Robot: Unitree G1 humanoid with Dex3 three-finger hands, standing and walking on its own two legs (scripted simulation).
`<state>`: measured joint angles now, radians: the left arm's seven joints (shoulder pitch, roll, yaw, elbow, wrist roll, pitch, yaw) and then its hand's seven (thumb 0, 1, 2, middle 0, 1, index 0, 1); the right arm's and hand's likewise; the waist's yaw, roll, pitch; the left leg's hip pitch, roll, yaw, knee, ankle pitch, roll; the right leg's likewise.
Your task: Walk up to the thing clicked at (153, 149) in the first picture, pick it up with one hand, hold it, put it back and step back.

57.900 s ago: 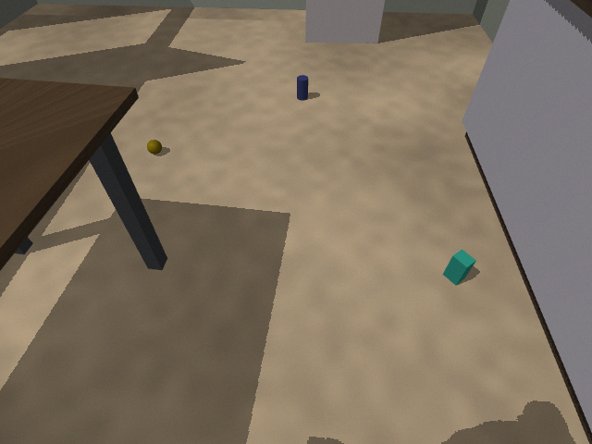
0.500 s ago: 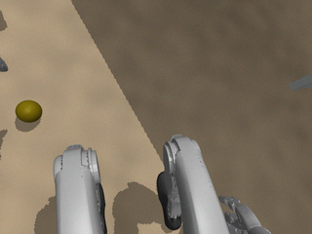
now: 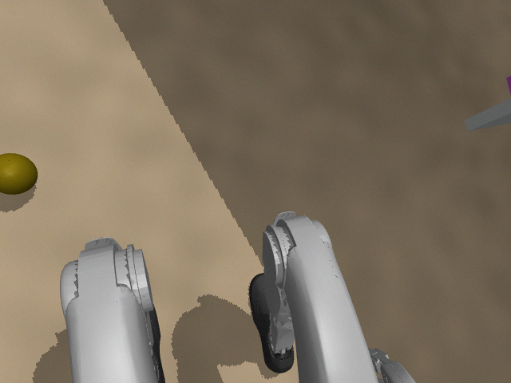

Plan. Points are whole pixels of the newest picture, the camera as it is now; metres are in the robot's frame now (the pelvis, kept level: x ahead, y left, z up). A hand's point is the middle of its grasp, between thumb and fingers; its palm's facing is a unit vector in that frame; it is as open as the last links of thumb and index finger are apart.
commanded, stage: home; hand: left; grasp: from above
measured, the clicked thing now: (12, 173) +0.46 +0.37 -0.29
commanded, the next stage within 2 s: none
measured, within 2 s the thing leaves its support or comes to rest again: neither
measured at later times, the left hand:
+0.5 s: hand out of the picture +0.29 +0.30 +0.09, palm faces -0.05 -0.83 -0.55, open 7.9 cm
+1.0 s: hand out of the picture +0.24 +0.23 +0.30, palm faces +0.23 -0.95 -0.22, open 7.4 cm
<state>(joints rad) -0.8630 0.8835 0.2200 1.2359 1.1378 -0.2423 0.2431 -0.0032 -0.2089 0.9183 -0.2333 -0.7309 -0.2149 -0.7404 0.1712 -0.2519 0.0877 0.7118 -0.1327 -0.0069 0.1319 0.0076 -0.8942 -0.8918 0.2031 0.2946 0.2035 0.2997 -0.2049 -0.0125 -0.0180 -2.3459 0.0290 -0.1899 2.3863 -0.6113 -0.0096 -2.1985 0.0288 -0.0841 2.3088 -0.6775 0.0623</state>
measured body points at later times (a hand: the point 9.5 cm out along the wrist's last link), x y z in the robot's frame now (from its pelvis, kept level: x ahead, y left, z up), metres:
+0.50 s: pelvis +0.01 +0.00 +0.19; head +0.16 +0.06 +0.61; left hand +0.29 +0.34 +0.12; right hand +0.25 -0.23 +0.10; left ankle +0.09 +0.13 -0.30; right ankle +0.11 -0.13 -0.30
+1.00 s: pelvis +0.08 +0.01 +0.36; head +0.13 +0.02 +0.81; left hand +0.23 +0.28 +0.31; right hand +0.26 -0.21 +0.28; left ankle +0.09 +0.13 -0.30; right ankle +0.10 -0.13 -0.30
